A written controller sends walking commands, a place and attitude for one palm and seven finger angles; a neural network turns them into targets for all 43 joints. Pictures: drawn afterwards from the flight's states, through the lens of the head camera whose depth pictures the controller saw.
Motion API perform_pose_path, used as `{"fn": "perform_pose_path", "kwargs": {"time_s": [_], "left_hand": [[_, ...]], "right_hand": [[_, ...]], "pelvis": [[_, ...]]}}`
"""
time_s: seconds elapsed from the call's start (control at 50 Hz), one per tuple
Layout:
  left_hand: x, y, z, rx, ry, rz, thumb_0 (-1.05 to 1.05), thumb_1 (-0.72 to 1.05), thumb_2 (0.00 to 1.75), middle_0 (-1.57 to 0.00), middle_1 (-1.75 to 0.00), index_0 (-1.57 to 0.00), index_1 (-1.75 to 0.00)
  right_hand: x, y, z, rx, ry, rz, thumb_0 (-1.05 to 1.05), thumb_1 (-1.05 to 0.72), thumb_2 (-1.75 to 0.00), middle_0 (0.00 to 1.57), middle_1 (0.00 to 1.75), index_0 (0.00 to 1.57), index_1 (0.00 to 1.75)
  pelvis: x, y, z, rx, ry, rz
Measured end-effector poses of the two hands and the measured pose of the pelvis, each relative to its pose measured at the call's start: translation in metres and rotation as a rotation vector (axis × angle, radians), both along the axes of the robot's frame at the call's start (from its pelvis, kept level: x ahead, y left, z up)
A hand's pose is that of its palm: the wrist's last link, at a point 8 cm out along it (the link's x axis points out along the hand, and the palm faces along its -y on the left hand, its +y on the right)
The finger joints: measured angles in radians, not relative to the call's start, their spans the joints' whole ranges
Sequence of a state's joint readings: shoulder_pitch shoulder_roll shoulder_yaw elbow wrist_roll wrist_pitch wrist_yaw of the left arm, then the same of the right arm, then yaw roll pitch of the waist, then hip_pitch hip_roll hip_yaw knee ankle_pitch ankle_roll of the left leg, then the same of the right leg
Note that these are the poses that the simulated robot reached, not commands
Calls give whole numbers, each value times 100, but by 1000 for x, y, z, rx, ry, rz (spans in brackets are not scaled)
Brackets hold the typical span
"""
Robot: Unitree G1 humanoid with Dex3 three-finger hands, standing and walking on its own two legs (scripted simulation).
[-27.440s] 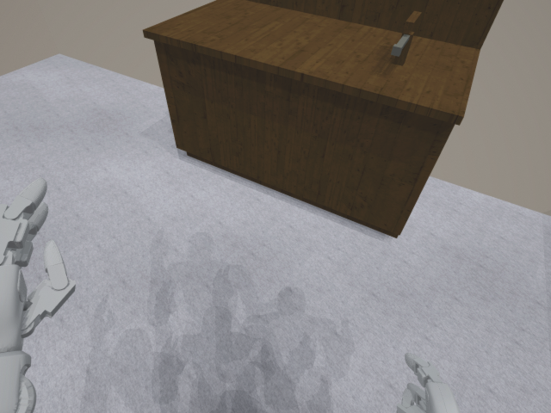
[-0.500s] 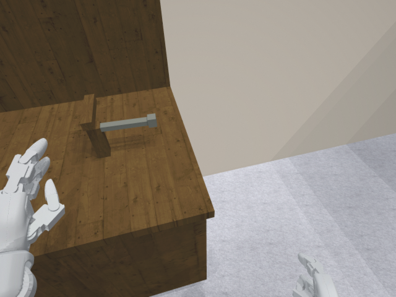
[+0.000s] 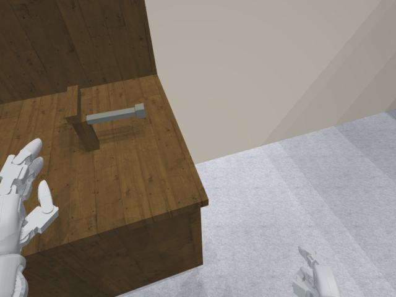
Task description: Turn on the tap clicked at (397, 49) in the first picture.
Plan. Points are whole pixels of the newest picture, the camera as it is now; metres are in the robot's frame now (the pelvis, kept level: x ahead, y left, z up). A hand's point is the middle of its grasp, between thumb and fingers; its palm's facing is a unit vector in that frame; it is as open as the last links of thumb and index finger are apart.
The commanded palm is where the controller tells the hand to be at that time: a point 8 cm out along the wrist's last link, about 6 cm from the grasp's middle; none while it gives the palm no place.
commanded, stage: step back with the hand held close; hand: left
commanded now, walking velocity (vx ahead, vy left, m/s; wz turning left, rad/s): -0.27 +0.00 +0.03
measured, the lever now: (140, 110) +0.57 +0.21 +0.06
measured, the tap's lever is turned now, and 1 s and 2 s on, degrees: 86 86 86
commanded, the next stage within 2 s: stop stepping back and stand still in 1.20 s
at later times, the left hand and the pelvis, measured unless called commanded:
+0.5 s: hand (11, 256) +0.14 +0.27 +0.15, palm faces +0.41 -0.81 -0.42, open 7.4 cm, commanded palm +0.09 +0.30 +0.17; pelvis -0.07 +0.02 -0.01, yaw +1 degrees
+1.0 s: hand out of the picture +0.08 +0.27 +0.16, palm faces +0.46 -0.80 -0.38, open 7.4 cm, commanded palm +0.03 +0.29 +0.17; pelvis -0.12 +0.01 -0.01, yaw +1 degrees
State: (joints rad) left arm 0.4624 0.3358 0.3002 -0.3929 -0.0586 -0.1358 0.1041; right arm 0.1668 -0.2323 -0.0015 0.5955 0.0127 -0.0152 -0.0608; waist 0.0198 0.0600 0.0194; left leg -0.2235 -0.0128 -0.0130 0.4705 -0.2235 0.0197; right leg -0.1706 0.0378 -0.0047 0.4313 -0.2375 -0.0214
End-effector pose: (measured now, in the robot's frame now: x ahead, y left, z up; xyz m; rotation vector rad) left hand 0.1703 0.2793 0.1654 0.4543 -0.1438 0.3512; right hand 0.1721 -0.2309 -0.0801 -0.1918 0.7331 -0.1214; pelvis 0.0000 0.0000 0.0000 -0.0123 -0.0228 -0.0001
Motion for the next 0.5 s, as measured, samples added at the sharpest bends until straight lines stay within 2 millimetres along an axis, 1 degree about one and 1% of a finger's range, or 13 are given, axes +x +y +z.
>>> {"fn": "perform_pose_path", "kwargs": {"time_s": [0.08,0.18,0.34,0.42,0.5], "left_hand": [[-8,0,-3,11,24,-24,2,90,90,-21,-30,-21,-31],[-25,7,0,35,7,-24,2,89,90,-21,-30,-21,-31],[-54,17,-2,39,-28,1,2,89,90,-21,-30,-21,-31],[-64,22,-3,41,-47,10,2,89,90,-21,-30,-21,-31],[-71,24,-1,60,-77,18,2,89,90,-21,-30,-21,-31]], "right_hand": [[-12,-2,1,-15,12,-25,1,-91,-90,20,30,20,30],[-27,-1,2,-27,13,-30,1,-91,-90,20,30,20,29],[-51,9,1,-38,2,-12,1,-91,-90,20,30,20,30],[-62,15,-1,-43,3,-1,1,-91,-90,20,30,20,30],[-70,20,-2,-42,-5,11,1,-91,-90,20,30,20,30]], "pelvis": [[-10,3,-1,0,10,-3],[-26,7,-2,-5,18,0],[-50,13,-6,-20,25,8],[-59,16,-8,-25,23,12],[-67,16,-10,-23,15,20]]}}
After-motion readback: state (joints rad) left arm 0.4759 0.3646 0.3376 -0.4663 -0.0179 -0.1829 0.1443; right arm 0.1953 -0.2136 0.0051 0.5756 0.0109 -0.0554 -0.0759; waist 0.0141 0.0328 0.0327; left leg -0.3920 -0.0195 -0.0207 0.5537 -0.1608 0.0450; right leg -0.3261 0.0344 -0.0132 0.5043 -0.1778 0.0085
